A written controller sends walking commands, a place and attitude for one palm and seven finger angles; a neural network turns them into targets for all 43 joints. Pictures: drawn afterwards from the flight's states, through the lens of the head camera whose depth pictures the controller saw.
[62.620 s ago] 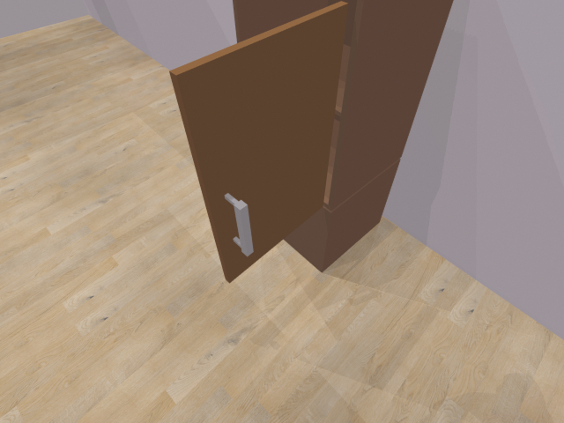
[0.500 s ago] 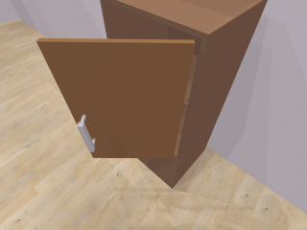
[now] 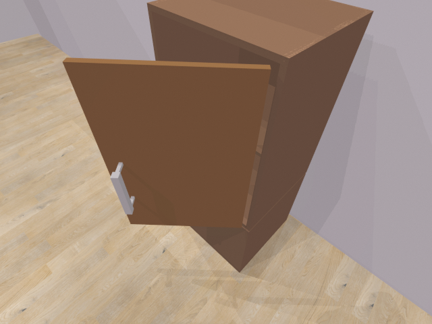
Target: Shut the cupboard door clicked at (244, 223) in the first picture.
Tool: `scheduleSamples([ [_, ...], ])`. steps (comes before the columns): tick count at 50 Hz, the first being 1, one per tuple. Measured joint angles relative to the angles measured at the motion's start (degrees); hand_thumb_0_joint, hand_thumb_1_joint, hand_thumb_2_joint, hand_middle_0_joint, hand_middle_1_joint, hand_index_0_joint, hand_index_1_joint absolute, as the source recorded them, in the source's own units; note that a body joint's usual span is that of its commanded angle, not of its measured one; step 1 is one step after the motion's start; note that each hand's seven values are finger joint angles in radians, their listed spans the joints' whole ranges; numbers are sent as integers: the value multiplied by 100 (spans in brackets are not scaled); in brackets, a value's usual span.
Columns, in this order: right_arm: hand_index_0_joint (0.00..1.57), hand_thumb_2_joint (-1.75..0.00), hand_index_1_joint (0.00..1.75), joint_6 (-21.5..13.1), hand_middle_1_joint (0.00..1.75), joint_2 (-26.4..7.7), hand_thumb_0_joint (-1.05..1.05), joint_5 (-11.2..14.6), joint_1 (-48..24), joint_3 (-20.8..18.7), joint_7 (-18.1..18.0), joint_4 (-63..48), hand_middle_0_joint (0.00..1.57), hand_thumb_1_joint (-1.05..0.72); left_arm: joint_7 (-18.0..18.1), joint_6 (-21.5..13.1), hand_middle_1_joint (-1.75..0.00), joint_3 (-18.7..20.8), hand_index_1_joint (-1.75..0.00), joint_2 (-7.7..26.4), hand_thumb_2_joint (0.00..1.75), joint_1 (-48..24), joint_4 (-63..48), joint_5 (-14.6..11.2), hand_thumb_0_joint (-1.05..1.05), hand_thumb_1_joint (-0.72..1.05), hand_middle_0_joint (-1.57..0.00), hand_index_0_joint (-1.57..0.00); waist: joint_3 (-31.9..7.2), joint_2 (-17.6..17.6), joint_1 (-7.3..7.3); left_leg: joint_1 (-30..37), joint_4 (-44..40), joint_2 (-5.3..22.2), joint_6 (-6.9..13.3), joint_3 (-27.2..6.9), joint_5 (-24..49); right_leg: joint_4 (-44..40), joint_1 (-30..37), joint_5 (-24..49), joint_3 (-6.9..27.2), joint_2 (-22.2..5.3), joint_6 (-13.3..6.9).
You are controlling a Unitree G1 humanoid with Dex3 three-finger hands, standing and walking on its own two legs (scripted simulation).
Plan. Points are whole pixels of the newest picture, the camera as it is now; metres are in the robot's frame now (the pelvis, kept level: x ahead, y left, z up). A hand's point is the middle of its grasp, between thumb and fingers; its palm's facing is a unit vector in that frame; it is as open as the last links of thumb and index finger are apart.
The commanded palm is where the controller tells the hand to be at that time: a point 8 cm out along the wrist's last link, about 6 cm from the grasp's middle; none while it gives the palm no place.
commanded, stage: come to a stop and stand still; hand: left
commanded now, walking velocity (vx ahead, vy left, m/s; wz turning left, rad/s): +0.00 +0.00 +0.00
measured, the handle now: (124, 189) +0.47 +0.28 -0.11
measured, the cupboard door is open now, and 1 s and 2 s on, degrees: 42 42 42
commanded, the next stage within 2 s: look again from close up in 0.12 s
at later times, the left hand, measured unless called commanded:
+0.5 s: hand out of the picture -0.01 +0.15 -0.18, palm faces +0.03 -0.99 -0.16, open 7.4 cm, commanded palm none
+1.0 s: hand out of the picture -0.01 +0.16 -0.18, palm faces +0.06 -0.98 -0.17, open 7.4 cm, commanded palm none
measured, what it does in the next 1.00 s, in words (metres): stands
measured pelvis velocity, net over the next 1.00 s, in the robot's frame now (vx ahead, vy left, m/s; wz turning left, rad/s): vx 0.01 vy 0.00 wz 0.00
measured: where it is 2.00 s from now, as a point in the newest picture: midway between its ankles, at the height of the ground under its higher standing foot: outside the picture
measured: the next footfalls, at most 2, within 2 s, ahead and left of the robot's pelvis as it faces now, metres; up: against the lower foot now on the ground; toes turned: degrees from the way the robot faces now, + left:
none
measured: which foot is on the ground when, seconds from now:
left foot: down 0.00-1.00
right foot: down 0.00-1.00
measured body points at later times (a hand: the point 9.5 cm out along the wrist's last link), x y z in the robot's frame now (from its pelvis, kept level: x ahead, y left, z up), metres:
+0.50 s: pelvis +0.00 -0.01 +0.00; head +0.01 +0.00 +0.45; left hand -0.01 +0.20 -0.16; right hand -0.02 -0.22 -0.16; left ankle +0.00 +0.10 -0.74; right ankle +0.02 -0.14 -0.74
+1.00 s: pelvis +0.01 +0.00 +0.00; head +0.01 +0.00 +0.45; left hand -0.01 +0.21 -0.16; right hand -0.01 -0.21 -0.16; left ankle +0.00 +0.10 -0.74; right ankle +0.03 -0.14 -0.74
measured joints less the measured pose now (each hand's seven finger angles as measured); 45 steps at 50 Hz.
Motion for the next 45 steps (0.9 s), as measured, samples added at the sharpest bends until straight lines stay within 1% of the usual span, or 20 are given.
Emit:
scheduleSamples([
  [26, 20, -90, 30, -9, 30, 223, 0, 13, 31, 0, -19, 338, 20, -90, 23, -39, -30, 46, -30, -126, 90, 46, 125, -7, 0, 91, -20, -20, 77, -45, 20, 29, -169, 70, -74, -27, 93, -193, 44, 90, -35, 84, -66],
  [45, 20, -90, 30, -11, 30, 233, 0, 12, 7, -14, -45, 342, 20, -91, 43, -24, -30, 82, -30, -162, 90, 64, 124, 8, 0, 91, -20, -20, 71, -51, 45, 86, -190, 49, -55, -10, 52, -208, 92, 56, -16, 67, -40],
])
